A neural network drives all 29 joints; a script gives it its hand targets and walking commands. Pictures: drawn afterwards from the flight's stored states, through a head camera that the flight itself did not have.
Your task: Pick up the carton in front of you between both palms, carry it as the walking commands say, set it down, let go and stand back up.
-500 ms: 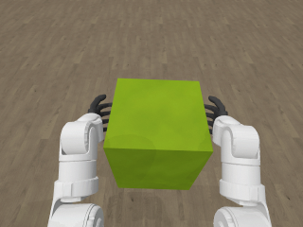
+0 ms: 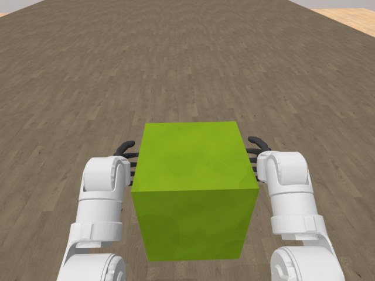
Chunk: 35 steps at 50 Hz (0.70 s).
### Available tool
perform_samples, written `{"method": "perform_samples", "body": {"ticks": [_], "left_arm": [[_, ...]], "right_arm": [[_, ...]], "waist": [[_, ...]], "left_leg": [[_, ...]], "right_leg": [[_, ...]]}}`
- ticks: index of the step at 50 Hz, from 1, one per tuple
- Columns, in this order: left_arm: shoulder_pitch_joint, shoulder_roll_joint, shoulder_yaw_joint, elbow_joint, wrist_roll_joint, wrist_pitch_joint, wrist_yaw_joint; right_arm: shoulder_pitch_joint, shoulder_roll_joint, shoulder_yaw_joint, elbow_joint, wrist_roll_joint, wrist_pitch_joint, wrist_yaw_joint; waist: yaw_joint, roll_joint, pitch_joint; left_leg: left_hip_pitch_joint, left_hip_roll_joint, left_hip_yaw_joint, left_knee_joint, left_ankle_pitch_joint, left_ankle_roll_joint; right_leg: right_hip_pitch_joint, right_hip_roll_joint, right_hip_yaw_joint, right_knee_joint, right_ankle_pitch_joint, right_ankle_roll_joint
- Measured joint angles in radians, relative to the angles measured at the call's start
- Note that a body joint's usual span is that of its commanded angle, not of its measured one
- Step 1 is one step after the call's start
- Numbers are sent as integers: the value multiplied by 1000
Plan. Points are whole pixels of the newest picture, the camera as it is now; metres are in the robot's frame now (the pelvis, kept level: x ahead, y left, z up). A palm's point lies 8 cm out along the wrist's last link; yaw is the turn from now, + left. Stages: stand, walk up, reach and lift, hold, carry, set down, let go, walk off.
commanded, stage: carry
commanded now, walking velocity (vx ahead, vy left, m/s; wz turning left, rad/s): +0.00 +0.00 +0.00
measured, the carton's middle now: (192, 191) +0.34 +0.00 +0.05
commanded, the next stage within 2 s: hold in 1.22 s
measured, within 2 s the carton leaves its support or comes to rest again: neither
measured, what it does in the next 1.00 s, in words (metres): stands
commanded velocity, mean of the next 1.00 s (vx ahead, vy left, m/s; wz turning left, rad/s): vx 0.00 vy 0.00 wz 0.00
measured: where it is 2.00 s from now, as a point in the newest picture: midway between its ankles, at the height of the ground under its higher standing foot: outside the picture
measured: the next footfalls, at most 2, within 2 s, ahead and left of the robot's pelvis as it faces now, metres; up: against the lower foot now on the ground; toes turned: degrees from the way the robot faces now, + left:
none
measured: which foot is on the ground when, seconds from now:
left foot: down 0.00-1.00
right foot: down 0.00-1.00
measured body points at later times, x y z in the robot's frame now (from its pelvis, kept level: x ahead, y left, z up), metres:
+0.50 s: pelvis -0.02 +0.00 +0.00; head -0.05 +0.00 +0.45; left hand +0.29 +0.15 +0.06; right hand +0.30 -0.15 +0.07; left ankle +0.04 +0.12 -0.73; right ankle -0.02 -0.11 -0.73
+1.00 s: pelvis -0.04 +0.00 +0.00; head -0.08 +0.01 +0.45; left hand +0.26 +0.16 +0.04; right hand +0.26 -0.15 +0.04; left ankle +0.04 +0.12 -0.73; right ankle -0.02 -0.11 -0.73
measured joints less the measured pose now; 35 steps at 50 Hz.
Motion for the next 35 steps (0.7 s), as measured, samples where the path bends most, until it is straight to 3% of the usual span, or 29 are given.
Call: {"method": "perform_samples", "body": {"ticks": [11, 27, 35], "left_arm": [[19, -19, 11, 39, 17, -31, -3], [297, -109, -9, -70, 113, -240, -53], [395, -148, 4, -47, 183, -376, -96]], "right_arm": [[39, 26, -25, 12, -33, -25, 11], [325, 116, -5, -103, -126, -237, 69], [420, 152, -9, -79, -186, -371, 121]], "waist": [[6, -2, -9], [0, -5, -11], [-2, -5, -38]], "left_leg": [[-7, 2, 2, -17, 25, 3], [-18, -1, 3, -26, 44, 9], [-23, -3, 1, -26, 48, 10]], "right_leg": [[-10, 3, 1, -14, 25, -1], [-24, 1, 1, -16, 41, 1], [-29, -1, 0, -13, 43, 2]]}}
